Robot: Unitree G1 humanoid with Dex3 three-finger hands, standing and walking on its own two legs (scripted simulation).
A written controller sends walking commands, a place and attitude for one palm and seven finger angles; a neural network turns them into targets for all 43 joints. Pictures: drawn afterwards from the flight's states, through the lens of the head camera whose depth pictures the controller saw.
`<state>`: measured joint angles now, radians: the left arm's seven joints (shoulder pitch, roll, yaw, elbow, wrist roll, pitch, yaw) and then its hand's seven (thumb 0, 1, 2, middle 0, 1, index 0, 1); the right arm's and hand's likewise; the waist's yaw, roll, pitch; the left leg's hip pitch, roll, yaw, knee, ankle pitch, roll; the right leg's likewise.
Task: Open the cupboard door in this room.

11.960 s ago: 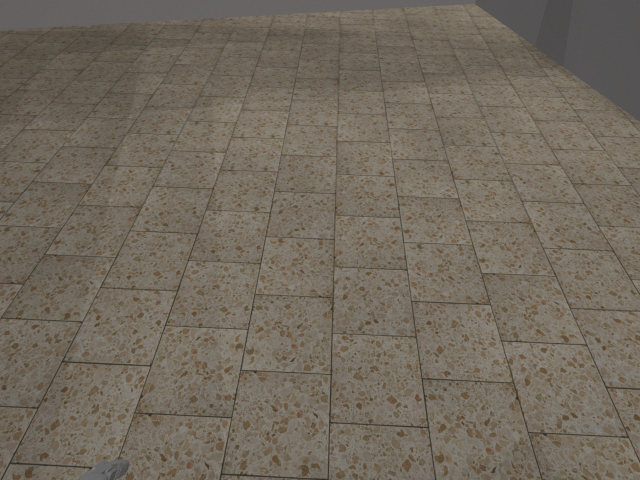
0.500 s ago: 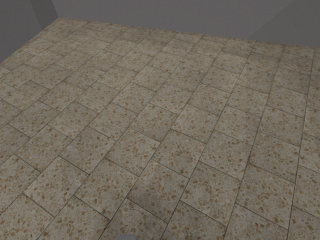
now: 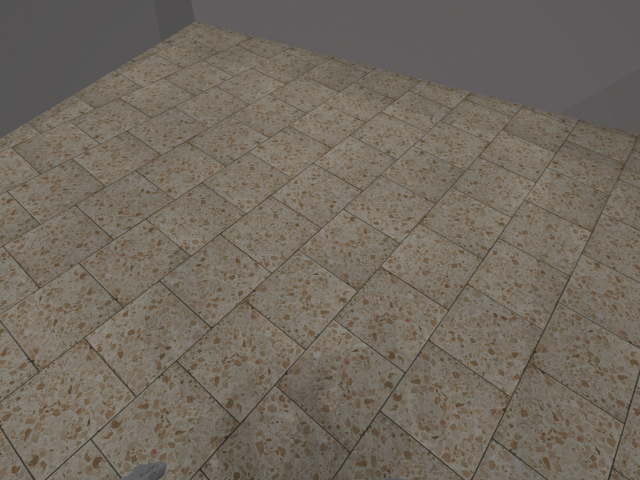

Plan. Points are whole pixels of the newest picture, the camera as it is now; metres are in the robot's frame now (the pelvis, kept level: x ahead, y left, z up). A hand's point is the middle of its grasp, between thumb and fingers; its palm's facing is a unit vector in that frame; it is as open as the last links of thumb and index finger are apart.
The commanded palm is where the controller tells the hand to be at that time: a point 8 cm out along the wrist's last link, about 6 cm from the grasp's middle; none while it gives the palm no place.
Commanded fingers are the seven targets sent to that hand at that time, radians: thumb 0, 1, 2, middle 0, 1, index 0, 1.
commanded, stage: turn or walk to find it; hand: left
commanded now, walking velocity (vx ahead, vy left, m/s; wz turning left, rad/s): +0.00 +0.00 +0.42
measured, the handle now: out of the picture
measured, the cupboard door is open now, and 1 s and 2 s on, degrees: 0 0 0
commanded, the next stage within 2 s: none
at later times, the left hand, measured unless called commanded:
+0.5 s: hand out of the picture -0.04 +0.17 -0.16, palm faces +0.27 -0.93 -0.26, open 7.3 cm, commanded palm none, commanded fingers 0.00 0.90 0.90 -0.20 -0.30 -0.20 -0.30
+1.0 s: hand out of the picture -0.05 +0.19 -0.16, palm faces +0.43 -0.86 -0.28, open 7.3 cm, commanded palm none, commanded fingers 0.00 0.90 0.90 -0.20 -0.30 -0.20 -0.30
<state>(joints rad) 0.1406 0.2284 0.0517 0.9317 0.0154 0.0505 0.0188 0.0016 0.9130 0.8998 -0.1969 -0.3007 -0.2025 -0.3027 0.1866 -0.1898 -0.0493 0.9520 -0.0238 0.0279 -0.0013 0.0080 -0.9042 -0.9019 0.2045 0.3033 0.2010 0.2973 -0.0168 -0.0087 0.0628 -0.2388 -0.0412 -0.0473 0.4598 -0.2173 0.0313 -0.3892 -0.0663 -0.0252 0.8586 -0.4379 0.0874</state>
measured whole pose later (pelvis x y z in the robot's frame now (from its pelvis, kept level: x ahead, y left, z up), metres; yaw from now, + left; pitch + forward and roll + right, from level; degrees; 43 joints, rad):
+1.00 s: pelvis -0.06 -0.04 -0.01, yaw +25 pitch +0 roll +1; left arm 0.16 0.20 0.04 0.92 0.01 0.02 0.02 0.00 0.91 0.90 -0.20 -0.30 -0.20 -0.30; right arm 0.20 -0.21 -0.06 0.96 -0.02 0.04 0.00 0.01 -0.90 -0.90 0.20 0.30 0.20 0.30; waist -0.02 0.03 0.05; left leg -0.31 -0.04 -0.08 0.54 -0.23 -0.02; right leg -0.28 -0.04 -0.06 0.58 -0.32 0.04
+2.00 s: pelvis -0.09 -0.08 -0.01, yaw +52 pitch -1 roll +2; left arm 0.16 0.17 0.03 0.91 0.02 0.00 0.02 0.00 0.91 0.90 -0.20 -0.30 -0.21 -0.30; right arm 0.20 -0.23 -0.08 0.97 -0.02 0.07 0.00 0.01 -0.91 -0.90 0.20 0.30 0.20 0.30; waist -0.02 0.05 0.07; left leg -0.41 -0.05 -0.07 0.89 -0.45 -0.02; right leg -0.25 -0.05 -0.11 0.57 -0.31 -0.03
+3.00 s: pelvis -0.10 -0.11 +0.00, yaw +79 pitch +0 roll +2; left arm 0.18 0.16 0.03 0.91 0.02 0.01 0.02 0.00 0.91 0.90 -0.20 -0.30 -0.21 -0.30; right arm 0.24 -0.24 -0.09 0.99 -0.02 0.07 0.01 0.01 -0.91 -0.90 0.20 0.30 0.20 0.30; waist -0.03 0.05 0.06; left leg -0.48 -0.05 -0.06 1.07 -0.41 -0.03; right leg -0.23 -0.06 -0.12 0.53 -0.30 -0.03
